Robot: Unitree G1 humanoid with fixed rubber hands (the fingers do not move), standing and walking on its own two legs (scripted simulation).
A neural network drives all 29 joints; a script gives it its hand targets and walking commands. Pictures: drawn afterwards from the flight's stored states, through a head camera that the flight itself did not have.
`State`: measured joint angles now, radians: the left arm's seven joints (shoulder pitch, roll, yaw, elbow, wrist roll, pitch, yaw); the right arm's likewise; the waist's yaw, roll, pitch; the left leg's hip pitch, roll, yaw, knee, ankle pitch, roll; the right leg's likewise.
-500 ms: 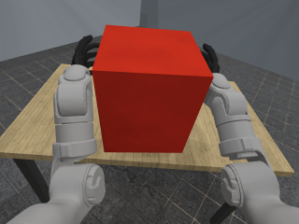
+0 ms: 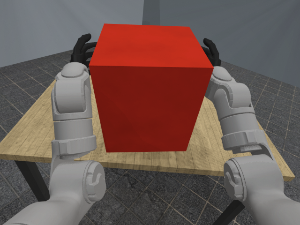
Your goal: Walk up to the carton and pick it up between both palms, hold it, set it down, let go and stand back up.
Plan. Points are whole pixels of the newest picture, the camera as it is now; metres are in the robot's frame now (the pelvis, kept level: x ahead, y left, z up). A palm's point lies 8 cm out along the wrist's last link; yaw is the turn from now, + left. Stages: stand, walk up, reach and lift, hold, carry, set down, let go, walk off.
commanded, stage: hold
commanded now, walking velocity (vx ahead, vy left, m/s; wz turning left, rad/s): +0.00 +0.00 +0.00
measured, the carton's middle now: (147, 90) +0.37 +0.00 +0.23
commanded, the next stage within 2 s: none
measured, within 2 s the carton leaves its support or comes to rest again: neither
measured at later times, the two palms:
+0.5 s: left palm (77, 62) +0.36 +0.16 +0.30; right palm (212, 64) +0.37 -0.14 +0.31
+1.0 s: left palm (74, 63) +0.36 +0.17 +0.30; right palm (209, 63) +0.37 -0.14 +0.31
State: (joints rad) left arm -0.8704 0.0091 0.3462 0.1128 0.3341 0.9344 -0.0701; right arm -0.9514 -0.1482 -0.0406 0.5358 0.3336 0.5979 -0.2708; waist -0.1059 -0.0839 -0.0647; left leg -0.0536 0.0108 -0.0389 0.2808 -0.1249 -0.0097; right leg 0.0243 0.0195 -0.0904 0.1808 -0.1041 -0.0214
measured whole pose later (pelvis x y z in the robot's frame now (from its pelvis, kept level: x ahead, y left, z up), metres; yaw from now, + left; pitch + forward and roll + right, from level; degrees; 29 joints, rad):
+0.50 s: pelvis +0.00 +0.00 +0.00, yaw +0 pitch -5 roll -1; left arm -0.90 0.02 0.36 0.14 0.35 0.95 -0.10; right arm -1.00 -0.15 -0.04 0.56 0.34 0.63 -0.28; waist -0.10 -0.07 -0.10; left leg -0.07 0.01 -0.04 0.28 -0.12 -0.01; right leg 0.01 0.02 -0.10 0.18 -0.11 -0.02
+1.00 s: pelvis +0.00 +0.00 +0.00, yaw +0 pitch -5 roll -1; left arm -0.89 0.03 0.36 0.14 0.35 0.97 -0.11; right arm -1.01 -0.16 -0.04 0.59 0.36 0.65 -0.30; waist -0.09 -0.07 -0.12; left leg -0.06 0.01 -0.05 0.28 -0.13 -0.01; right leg 0.01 0.02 -0.10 0.19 -0.12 -0.02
